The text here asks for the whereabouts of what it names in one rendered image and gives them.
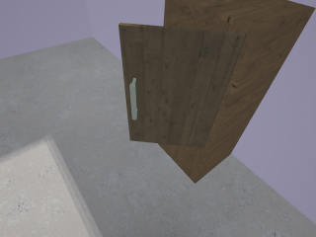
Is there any cupboard door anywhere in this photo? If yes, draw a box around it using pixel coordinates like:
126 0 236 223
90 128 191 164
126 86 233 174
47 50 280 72
118 23 247 148

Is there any handle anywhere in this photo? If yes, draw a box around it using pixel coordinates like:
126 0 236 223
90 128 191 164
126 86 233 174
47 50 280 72
129 78 138 120

